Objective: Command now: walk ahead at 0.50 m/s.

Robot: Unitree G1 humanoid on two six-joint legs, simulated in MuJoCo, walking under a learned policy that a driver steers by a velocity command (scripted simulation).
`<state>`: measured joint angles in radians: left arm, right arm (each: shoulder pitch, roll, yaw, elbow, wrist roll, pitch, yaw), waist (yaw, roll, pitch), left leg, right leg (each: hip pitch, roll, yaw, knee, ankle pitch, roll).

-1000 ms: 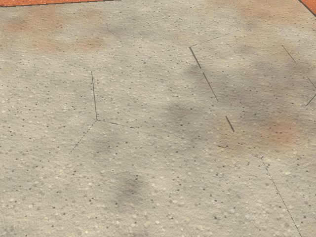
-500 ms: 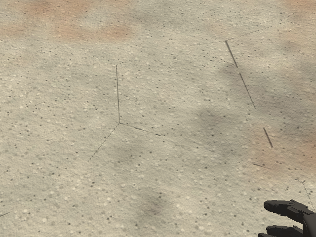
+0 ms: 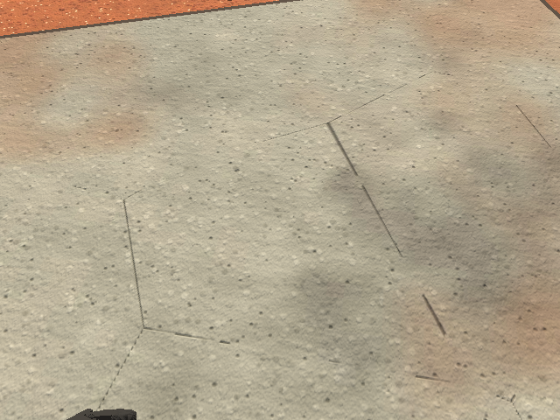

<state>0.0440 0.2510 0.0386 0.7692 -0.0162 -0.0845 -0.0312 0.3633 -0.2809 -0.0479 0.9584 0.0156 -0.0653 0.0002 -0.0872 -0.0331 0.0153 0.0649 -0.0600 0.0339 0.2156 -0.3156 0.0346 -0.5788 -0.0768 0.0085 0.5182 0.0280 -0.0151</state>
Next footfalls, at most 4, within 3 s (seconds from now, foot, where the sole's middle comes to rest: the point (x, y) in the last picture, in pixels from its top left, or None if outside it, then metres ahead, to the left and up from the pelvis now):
0.06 right None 0.22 -0.13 -0.77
0.58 left None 0.48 0.14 -0.77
1.12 right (238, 283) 0.85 0.07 -0.77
1.60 left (121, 243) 1.01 0.41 -0.77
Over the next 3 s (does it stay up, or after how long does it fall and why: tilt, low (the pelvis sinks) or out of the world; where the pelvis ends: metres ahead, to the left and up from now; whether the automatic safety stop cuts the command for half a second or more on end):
stays up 0.99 0.27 0.00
